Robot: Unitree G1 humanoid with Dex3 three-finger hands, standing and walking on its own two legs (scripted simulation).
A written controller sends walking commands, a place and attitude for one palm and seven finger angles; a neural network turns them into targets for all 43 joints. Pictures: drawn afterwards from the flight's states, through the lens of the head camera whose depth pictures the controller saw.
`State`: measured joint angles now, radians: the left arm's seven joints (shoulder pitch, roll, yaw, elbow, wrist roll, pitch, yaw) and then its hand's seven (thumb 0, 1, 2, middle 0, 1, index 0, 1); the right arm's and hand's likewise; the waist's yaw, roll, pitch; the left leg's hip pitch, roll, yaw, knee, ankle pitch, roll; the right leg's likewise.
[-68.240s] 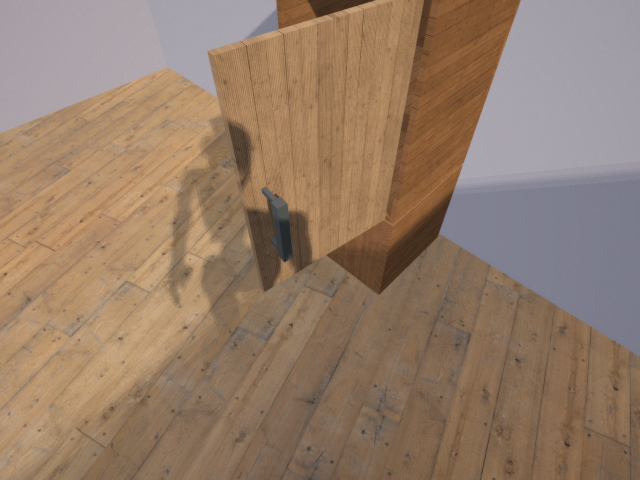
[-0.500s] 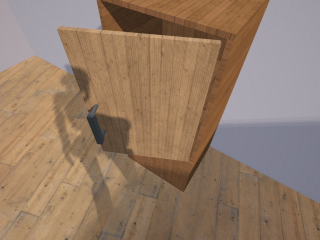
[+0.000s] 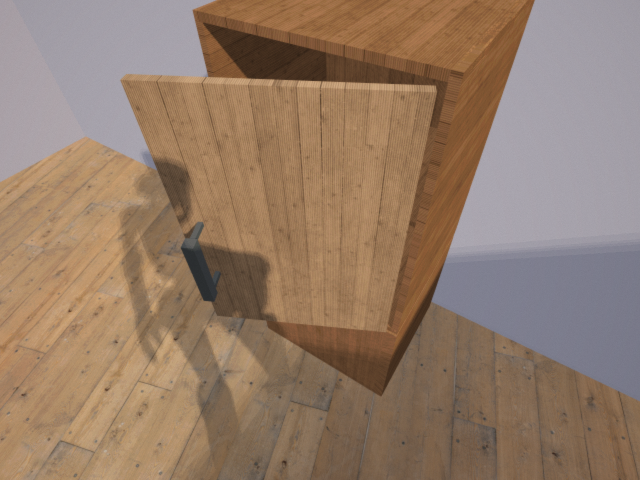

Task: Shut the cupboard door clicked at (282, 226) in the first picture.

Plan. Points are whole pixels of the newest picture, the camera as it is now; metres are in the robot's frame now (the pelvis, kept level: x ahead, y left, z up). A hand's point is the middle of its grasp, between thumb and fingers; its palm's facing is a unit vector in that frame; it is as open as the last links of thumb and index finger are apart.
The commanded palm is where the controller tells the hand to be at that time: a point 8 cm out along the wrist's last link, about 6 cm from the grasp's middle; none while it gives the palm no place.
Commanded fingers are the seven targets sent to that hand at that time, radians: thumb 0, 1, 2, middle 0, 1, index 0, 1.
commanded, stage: look again from close up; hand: left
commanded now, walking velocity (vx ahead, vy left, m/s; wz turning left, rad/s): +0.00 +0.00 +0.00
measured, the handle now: (204, 263) +0.50 +0.26 -0.10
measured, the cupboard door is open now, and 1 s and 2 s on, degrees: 26 26 26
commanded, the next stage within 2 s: shuffle to correct the standing spot in 0.20 s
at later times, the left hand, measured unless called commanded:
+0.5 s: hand out of the picture +0.02 +0.18 -0.17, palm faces +0.00 -0.98 -0.21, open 7.4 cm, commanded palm none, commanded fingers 0.00 0.90 0.90 -0.20 -0.30 -0.20 -0.30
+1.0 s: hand out of the picture +0.06 +0.25 -0.19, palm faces +0.03 -0.97 -0.25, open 7.4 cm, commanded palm none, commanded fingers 0.00 0.90 0.90 -0.20 -0.30 -0.20 -0.30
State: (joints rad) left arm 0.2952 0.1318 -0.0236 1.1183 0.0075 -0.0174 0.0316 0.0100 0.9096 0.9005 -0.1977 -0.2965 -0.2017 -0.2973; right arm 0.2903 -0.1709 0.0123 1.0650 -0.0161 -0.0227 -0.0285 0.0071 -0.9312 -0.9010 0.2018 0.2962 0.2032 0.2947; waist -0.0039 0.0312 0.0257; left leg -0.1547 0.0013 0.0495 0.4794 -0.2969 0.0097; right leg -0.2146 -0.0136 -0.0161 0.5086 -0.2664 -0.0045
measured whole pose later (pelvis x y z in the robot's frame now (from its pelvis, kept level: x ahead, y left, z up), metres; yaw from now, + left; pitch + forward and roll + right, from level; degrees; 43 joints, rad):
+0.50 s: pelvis +0.00 +0.00 +0.00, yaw -1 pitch -1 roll +1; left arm 0.25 0.16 -0.01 1.09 0.01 -0.01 0.03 0.01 0.91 0.90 -0.20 -0.30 -0.20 -0.30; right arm 0.28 -0.18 0.01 1.10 -0.02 -0.01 -0.02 0.00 -0.91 -0.90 0.20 0.30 0.20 0.29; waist 0.00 0.01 0.05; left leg -0.16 0.00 0.06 0.48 -0.30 0.01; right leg -0.23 -0.02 0.00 0.51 -0.27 0.00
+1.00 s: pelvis +0.04 +0.06 -0.01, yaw -2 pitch +0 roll +1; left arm 0.25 0.19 0.05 1.02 0.02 0.05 0.05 0.00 0.90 0.90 -0.20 -0.30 -0.20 -0.30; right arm 0.26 -0.16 -0.02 0.99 -0.02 -0.01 -0.03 0.00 -0.91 -0.90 0.20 0.30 0.20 0.29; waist 0.02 -0.03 0.07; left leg -0.16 -0.08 0.14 0.54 -0.39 0.11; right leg -0.33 -0.09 0.05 0.81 -0.46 0.03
